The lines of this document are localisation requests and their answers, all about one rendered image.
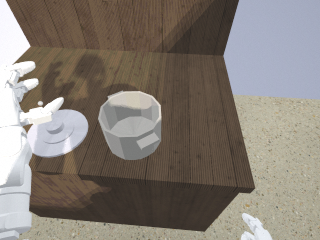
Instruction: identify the left robot hand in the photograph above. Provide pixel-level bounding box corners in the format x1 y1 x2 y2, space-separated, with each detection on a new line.
0 61 64 128

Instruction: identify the right robot hand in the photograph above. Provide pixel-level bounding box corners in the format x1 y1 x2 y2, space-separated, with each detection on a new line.
241 213 273 240

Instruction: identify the robot left forearm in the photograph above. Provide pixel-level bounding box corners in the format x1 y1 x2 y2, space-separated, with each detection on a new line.
0 125 33 240

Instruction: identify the lid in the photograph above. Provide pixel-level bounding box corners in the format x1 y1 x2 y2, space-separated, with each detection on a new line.
27 109 89 158

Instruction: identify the pot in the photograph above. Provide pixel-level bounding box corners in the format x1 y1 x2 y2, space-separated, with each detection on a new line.
98 90 162 160

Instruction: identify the table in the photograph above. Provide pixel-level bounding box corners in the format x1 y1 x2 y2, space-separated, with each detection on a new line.
6 0 255 232

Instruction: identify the knob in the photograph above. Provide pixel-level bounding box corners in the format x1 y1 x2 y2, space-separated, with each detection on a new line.
44 117 65 135

